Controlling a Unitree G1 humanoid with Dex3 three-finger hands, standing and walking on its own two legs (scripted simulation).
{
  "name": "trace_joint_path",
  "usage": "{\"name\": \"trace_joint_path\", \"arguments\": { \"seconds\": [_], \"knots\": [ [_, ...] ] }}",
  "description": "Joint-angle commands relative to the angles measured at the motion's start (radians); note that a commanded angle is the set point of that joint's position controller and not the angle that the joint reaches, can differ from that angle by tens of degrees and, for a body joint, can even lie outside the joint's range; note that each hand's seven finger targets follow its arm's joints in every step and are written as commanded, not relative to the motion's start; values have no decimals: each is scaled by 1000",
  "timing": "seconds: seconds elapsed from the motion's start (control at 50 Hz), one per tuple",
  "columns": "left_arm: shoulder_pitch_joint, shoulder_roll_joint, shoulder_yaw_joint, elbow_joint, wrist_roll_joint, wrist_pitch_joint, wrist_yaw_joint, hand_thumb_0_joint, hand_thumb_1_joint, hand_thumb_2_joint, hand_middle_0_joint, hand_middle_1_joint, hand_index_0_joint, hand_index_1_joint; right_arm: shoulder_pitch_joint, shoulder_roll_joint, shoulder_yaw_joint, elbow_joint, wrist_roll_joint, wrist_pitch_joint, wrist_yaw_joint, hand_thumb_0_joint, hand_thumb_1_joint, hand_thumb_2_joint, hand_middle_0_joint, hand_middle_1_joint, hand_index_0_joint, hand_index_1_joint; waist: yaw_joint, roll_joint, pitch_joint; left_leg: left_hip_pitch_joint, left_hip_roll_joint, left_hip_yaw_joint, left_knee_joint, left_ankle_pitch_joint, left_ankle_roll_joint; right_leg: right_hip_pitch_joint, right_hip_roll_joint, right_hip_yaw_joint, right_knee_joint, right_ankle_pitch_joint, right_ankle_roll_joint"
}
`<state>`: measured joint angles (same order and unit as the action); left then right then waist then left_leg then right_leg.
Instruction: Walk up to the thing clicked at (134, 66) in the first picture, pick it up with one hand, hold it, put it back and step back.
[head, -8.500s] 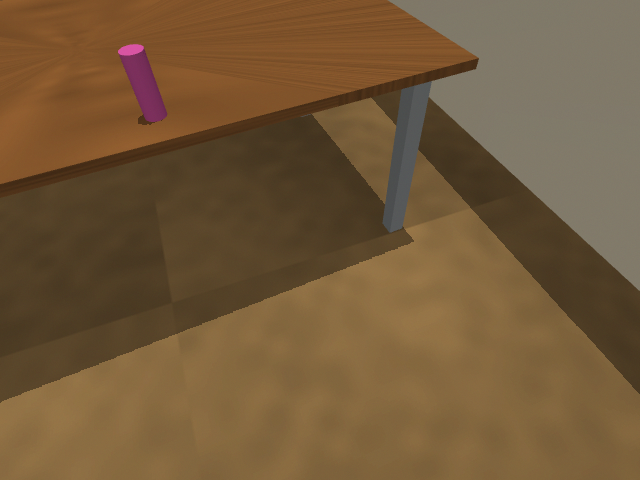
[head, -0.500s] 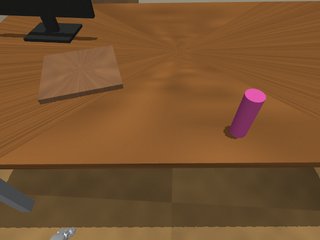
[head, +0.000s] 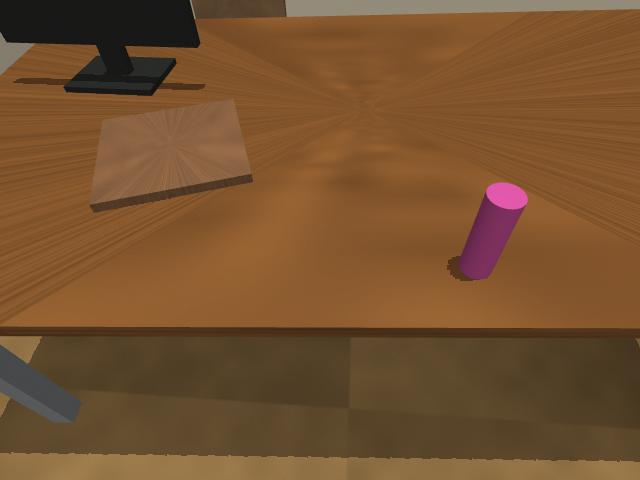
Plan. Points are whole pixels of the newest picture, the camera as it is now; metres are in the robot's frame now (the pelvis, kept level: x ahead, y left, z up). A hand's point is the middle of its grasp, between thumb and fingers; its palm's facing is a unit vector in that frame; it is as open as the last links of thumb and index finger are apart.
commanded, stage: walk up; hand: right
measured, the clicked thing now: (489, 234) +0.45 -0.21 +0.03
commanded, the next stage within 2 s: stand in 0.26 s
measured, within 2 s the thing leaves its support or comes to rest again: neither
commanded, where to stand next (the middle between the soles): +0.03 +0.01 m, yaw +0 degrees
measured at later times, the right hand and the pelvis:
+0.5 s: hand out of the picture +0.08 -0.25 -0.16, palm faces -0.02 +0.94 -0.34, open 7.3 cm; pelvis +0.01 +0.00 +0.00, yaw +0 degrees
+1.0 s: hand out of the picture +0.09 -0.26 -0.16, palm faces -0.01 +0.94 -0.34, open 7.3 cm; pelvis +0.01 +0.00 +0.00, yaw +0 degrees
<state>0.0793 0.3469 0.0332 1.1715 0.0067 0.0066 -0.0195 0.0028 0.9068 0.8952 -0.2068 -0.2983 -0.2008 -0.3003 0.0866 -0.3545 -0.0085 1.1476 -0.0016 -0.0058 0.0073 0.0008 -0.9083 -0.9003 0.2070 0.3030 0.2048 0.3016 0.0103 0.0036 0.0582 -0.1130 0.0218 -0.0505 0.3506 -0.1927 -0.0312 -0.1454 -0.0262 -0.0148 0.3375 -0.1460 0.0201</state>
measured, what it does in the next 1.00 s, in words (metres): stands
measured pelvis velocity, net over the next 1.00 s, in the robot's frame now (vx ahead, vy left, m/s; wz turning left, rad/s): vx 0.01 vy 0.00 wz -0.01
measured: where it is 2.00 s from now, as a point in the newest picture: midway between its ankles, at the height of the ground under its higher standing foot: outside the picture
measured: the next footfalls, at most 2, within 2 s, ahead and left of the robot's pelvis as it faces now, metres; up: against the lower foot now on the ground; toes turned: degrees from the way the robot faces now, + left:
none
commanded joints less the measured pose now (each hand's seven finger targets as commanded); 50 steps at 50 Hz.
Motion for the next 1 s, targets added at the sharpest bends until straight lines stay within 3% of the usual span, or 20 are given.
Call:
{"name": "trace_joint_path", "arguments": {
  "seconds": [0.0,0.22,0.3,0.34,0.52,0.66,0.8,0.98],
  "knots": [
    [-69,216,40,-70,2,-27,15,0,900,900,-200,-300,-200,-300,-54,-209,-33,-58,-3,-22,-14,0,-900,-900,200,300,200,300,-5,-3,-73,-52,87,-55,-70,39,47,42,-99,82,-71,-22,-37],
    [-62,204,40,-76,1,-22,15,0,900,900,-200,-300,-200,-300,-37,-211,-34,-54,-5,-25,-18,0,-900,-900,200,300,200,300,-4,18,-78,-71,90,-66,-82,70,46,71,-97,68,-45,31,-34],
    [-42,217,26,-85,4,-31,18,0,900,900,-200,-300,-200,-300,-18,-211,-33,-67,-11,-20,-14,0,-900,-900,200,300,200,300,-6,3,-54,-68,91,-69,-91,28,40,39,-102,88,-55,-47,-32],
    [-41,218,23,-89,3,-34,18,0,900,900,-200,-300,-200,-300,-17,-213,-35,-71,-11,-22,-14,0,-900,-900,200,300,200,300,-10,2,-80,-43,97,-69,-82,80,42,53,-107,88,-45,14,-36],
    [-21,222,15,-98,1,-39,20,0,900,900,-200,-300,-200,-300,-14,-217,-33,-80,-7,-24,-12,0,-900,-900,200,300,200,300,-11,-11,-105,0,102,-55,-64,165,40,61,-107,77,-27,114,-33],
    [-19,224,10,-101,-1,-38,21,0,900,900,-200,-300,-200,-300,-11,-222,-30,-79,-6,-22,-13,0,-900,-900,200,300,200,300,-11,-4,-89,-9,100,-48,-72,162,38,70,-109,81,-30,131,-33],
    [-18,230,11,-103,0,-36,22,0,900,900,-200,-300,-200,-300,-11,-216,-28,-83,-6,-19,-11,0,-900,-900,200,300,200,300,-14,-6,-79,-10,97,-47,-77,121,34,52,-105,81,-37,76,-36],
    [-15,231,9,-108,0,-39,23,0,900,900,-200,-300,-200,-300,-7,-219,-29,-80,-7,-20,-12,0,-900,-900,200,300,200,300,-12,0,-78,-4,99,-42,-75,134,35,55,-104,87,-42,108,-37]
  ]
}}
